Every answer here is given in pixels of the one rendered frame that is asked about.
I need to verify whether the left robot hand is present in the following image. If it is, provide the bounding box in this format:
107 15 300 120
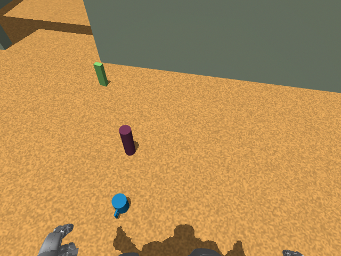
38 223 79 256

